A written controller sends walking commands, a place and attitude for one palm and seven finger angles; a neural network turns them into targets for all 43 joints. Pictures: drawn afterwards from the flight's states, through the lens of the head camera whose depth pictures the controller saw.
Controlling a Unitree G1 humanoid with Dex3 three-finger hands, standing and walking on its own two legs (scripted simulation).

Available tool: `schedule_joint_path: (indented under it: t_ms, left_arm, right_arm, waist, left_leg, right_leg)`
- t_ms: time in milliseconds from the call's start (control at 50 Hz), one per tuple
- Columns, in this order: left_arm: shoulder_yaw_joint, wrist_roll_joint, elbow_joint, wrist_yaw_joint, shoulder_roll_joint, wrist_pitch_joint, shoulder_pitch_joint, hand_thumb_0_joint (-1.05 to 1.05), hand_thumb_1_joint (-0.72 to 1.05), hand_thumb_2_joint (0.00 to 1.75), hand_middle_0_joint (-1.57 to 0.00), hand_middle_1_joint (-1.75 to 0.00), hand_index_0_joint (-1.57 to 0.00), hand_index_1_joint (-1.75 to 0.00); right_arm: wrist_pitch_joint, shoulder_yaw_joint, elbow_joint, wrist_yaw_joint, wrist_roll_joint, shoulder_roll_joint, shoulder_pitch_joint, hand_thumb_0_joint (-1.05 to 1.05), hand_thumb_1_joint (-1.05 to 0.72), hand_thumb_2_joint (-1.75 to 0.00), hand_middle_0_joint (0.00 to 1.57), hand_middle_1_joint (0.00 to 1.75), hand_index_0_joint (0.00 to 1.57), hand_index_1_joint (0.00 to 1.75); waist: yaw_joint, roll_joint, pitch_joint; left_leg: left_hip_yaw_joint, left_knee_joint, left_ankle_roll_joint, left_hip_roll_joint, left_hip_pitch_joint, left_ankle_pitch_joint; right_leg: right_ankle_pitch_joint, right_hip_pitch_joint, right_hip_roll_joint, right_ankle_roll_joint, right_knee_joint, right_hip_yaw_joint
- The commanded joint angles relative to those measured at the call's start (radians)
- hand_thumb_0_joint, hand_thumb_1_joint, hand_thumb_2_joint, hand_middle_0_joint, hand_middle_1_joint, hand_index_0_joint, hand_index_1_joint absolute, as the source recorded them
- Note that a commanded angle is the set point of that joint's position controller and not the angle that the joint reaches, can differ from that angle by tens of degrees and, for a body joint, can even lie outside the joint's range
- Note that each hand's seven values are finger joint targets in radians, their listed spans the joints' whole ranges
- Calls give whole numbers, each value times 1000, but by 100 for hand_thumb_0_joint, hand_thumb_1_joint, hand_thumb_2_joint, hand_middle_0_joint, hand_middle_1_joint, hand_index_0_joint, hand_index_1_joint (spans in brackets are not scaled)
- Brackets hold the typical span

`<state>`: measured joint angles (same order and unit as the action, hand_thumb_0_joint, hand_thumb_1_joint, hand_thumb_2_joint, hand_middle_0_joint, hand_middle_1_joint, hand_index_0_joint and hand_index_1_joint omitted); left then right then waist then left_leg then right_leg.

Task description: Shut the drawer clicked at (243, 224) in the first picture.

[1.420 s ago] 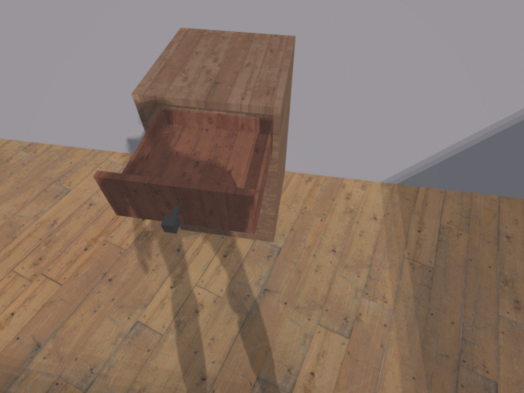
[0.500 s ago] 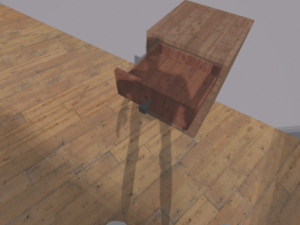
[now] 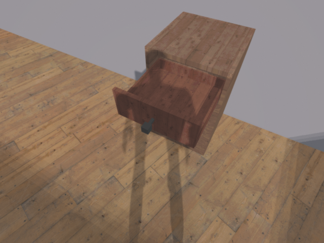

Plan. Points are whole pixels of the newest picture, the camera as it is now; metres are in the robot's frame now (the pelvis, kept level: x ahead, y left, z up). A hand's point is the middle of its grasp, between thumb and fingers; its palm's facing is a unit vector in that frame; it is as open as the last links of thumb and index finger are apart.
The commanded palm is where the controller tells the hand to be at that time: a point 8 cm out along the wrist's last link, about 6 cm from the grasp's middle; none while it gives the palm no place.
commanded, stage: stand and wait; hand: left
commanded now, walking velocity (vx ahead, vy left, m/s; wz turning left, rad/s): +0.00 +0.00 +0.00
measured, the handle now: (148, 125) +0.56 +0.09 -0.16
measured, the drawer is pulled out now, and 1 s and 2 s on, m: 0.30 0.30 0.30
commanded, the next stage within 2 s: look at it before walking up in 0.06 s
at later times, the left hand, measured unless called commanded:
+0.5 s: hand out of the picture -0.01 +0.17 -0.18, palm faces +0.05 -0.98 -0.18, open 7.3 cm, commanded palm none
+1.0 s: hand out of the picture +0.01 +0.19 -0.18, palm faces -0.03 -0.98 -0.21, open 7.3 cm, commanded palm none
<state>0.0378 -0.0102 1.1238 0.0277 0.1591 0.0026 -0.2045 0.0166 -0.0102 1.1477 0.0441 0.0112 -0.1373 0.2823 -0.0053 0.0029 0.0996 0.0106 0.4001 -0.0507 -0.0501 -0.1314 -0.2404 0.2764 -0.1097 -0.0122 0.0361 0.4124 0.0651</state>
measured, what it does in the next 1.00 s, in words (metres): stands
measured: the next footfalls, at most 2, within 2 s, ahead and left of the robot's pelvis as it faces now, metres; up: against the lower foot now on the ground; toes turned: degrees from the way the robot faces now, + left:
left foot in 1.66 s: +0.08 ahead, +0.10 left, +0.00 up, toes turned -23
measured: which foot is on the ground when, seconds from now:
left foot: down 0.00-1.00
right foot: down 0.00-1.00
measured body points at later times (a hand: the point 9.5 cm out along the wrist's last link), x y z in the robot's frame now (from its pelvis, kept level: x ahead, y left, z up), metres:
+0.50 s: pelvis +0.00 +0.01 +0.00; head +0.03 +0.00 +0.45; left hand -0.01 +0.22 -0.16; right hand -0.02 -0.20 -0.16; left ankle -0.02 +0.15 -0.74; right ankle -0.03 -0.09 -0.74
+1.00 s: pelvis -0.01 +0.00 -0.01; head +0.04 -0.01 +0.44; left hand +0.02 +0.24 -0.17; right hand -0.03 -0.22 -0.17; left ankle -0.02 +0.15 -0.74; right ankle -0.03 -0.09 -0.74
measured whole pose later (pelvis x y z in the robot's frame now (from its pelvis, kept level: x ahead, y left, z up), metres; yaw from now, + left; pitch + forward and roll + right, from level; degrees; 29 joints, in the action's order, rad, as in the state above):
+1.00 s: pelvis -0.01 +0.00 -0.01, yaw -7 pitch -1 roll +1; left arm 0.09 -0.02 1.08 0.01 0.15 -0.04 -0.24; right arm 0.04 -0.05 1.06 0.06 0.01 -0.14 0.25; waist 0.01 0.01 0.11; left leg -0.10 0.53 -0.05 -0.09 -0.20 -0.31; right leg 0.31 -0.24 -0.05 0.04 0.56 -0.04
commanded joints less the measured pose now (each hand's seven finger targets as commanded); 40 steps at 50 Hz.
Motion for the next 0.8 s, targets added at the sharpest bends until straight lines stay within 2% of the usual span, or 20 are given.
schedule_joint_path:
  t_ms: [0,120,180,220,280,340,380,540,580,680,780]
  left_arm:
    - [15,5,-15,9,99,2,-86,0,90,90,-20,-30,-20,-30]
    - [14,6,-14,9,90,1,-88,0,90,90,-20,-30,-20,-30]
    - [14,4,-13,11,86,5,-103,0,90,90,-20,-30,-20,-30]
    - [13,5,-10,11,85,5,-105,0,90,90,-20,-30,-20,-30]
    - [12,3,-7,12,80,8,-118,0,90,90,-20,-30,-20,-30]
    - [10,3,-3,12,70,8,-127,0,90,90,-20,-30,-20,-30]
    - [9,2,2,13,71,9,-133,0,90,90,-20,-30,-20,-30]
    - [4,0,14,13,58,10,-151,0,90,90,-20,-30,-20,-30]
    - [5,-1,14,14,56,9,-155,0,90,90,-20,-30,-20,-30]
    - [6,-1,18,13,56,10,-158,0,90,90,-20,-30,-20,-30]
    - [33,-1,-7,9,84,-8,-132,0,90,90,-20,-30,-20,-30]
  right_arm:
    - [-19,-10,-21,8,1,-70,85,0,-90,-90,20,30,20,30]
    - [-20,-10,-15,7,2,-59,111,0,-90,-90,20,30,20,30]
    - [-24,-11,-16,8,1,-55,121,0,-90,-90,20,30,20,30]
    - [-22,-12,-15,8,0,-53,119,0,-90,-90,20,30,20,30]
    - [-24,-12,-19,9,0,-48,124,0,-90,-90,20,30,20,30]
    - [-22,-14,-19,10,0,-49,116,0,-90,-90,20,30,20,30]
    - [-23,-13,-20,10,-2,-46,118,0,-90,-90,20,30,20,30]
    - [-22,-12,-24,11,-2,-50,106,0,-90,-90,20,30,20,30]
    - [-23,-11,-25,12,-2,-50,108,0,-90,-90,20,30,20,30]
    - [-22,-11,-29,13,-2,-51,109,0,-90,-90,20,30,20,30]
    - [-8,-29,-41,20,1,-73,99,0,-90,-90,20,30,20,30]
  waist:
    - [12,2,-30]
    - [10,6,-12]
    - [10,15,-25]
    - [9,0,-18]
    - [7,20,-24]
    - [5,-3,-12]
    - [4,14,-10]
    - [2,5,-6]
    - [2,30,-10]
    - [3,-1,-13]
    - [0,18,-3]
  left_leg:
    - [8,-44,54,-42,-23,243]
    - [13,-56,57,-40,-34,204]
    - [8,-48,58,-42,-18,232]
    - [7,-53,57,-40,-22,212]
    - [7,-45,60,-41,-7,235]
    - [3,-50,58,-42,-7,213]
    - [3,-49,60,-43,-2,216]
    - [3,-51,60,-44,3,202]
    - [0,-47,61,-46,12,212]
    - [2,-44,62,-47,12,220]
    - [-35,14,55,-64,9,183]
  right_leg:
    - [-259,16,104,11,-74,-63]
    - [-186,-2,100,12,-90,-68]
    - [-223,-5,101,14,-81,-67]
    - [-217,-9,101,11,-83,-70]
    - [-238,-15,102,14,-80,-73]
    - [-228,-29,98,10,-84,-78]
    - [-219,-35,99,10,-84,-77]
    - [-206,-49,96,7,-89,-86]
    - [-204,-51,96,9,-87,-87]
    - [-221,-46,97,8,-85,-79]
    - [-244,-97,91,20,-37,-123]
